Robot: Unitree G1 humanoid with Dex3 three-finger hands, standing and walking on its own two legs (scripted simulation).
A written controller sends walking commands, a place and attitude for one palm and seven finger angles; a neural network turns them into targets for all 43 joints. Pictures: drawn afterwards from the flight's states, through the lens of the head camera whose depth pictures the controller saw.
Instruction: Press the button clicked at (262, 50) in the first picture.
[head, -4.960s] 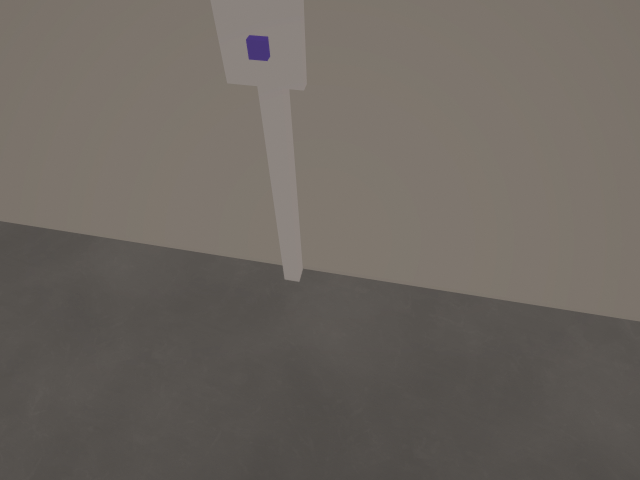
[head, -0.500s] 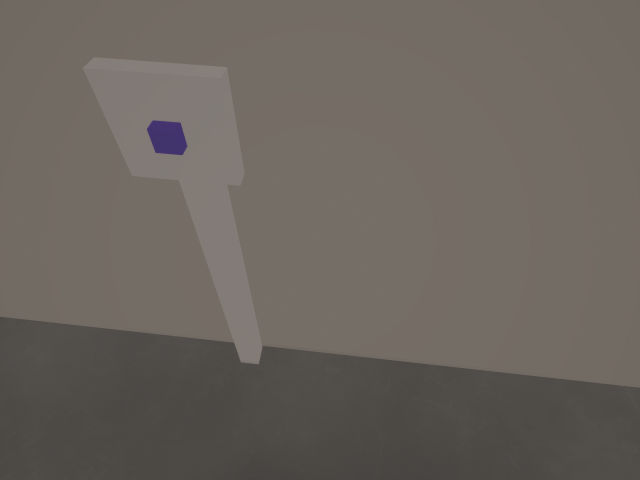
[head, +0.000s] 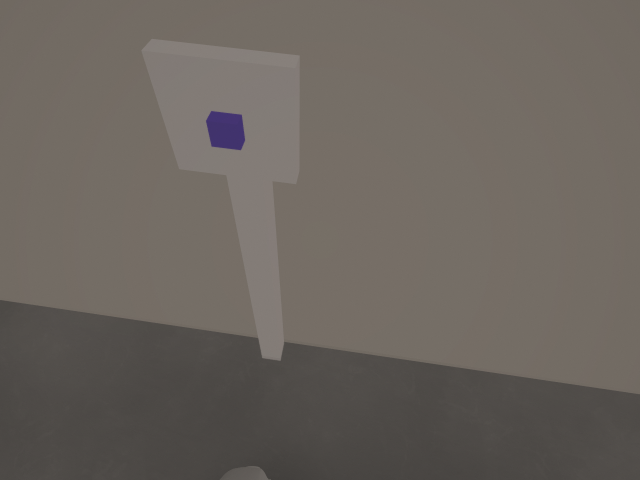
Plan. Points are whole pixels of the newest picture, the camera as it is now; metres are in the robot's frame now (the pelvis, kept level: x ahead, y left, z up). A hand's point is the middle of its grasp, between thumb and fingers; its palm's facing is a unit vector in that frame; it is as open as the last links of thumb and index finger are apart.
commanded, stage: come to a stop and stand still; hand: left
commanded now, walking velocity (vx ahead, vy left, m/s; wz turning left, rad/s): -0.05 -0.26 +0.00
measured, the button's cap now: (227, 129) +0.50 +0.17 +0.16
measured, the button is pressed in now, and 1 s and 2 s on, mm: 0 0 0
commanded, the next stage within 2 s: look again from close up in 0.80 s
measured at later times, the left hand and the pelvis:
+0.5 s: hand out of the picture +0.04 +0.16 -0.14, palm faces +0.01 -0.97 -0.23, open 7.3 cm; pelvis +0.00 -0.02 +0.02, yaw -1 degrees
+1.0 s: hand out of the picture -0.02 +0.15 -0.15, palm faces +0.04 -0.98 -0.21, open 7.4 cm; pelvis -0.01 -0.02 +0.02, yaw +0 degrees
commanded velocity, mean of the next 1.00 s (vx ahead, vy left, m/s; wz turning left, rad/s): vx -0.01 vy -0.05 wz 0.00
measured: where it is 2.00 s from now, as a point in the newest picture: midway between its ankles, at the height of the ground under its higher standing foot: outside the picture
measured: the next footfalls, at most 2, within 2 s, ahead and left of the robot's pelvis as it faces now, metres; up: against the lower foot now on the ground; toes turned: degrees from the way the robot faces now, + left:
right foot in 0.34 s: +0.01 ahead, -0.08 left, +0.00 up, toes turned -4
left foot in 0.60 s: +0.02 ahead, +0.11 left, +0.00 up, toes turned -2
